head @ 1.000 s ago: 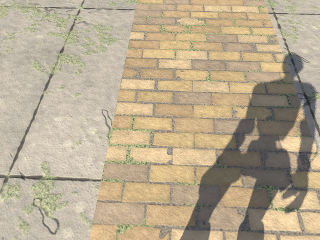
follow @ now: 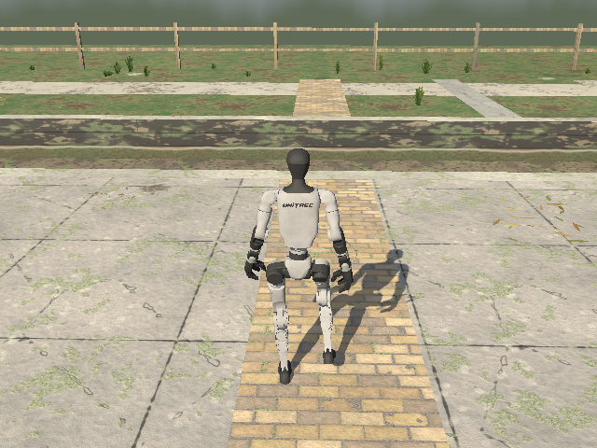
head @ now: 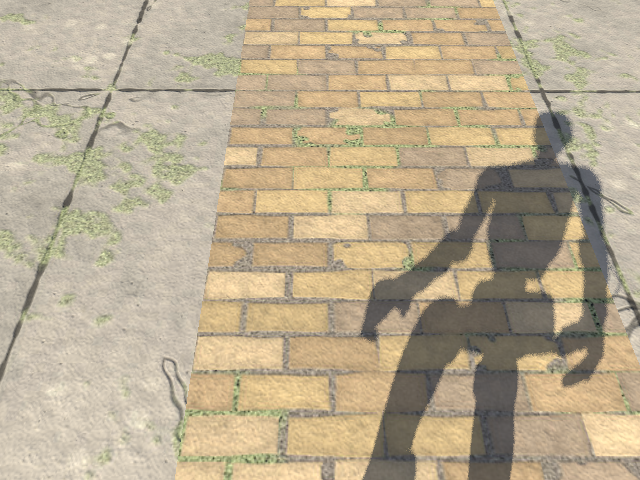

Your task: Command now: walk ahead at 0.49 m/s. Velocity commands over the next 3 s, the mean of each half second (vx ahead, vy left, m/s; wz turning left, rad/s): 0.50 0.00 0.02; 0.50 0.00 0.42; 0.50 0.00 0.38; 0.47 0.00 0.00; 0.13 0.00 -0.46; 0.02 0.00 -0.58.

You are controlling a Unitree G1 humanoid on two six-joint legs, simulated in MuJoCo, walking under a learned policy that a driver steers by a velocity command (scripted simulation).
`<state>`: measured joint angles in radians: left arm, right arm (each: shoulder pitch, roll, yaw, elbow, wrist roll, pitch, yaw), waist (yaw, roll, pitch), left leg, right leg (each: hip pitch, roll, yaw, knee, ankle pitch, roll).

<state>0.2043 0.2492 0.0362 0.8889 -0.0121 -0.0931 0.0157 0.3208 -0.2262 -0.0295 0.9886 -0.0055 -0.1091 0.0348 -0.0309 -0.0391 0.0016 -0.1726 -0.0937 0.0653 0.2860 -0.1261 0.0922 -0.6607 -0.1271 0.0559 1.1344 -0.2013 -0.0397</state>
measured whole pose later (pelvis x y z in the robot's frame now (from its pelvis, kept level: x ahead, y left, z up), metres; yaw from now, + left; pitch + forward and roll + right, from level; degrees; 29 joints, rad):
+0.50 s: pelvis +0.28 -0.08 +0.00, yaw +1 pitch +1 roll -1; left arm 0.28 0.22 0.04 0.92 0.01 -0.11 -0.03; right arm 0.23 -0.28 -0.04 0.93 0.02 -0.08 0.00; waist 0.02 0.05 0.00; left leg -0.59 0.10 -0.04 1.13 -0.24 0.05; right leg -0.21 0.05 -0.08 0.33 -0.15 -0.07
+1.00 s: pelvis +0.55 +0.01 -0.01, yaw +17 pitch +2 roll +0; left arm 0.23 0.26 0.04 0.88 -0.01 -0.13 0.00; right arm 0.20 -0.26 -0.08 0.79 0.01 -0.07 0.03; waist 0.00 -0.01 0.04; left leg -0.38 -0.10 0.01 0.51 -0.16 0.11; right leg -0.40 -0.04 0.03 1.24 -0.39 -0.02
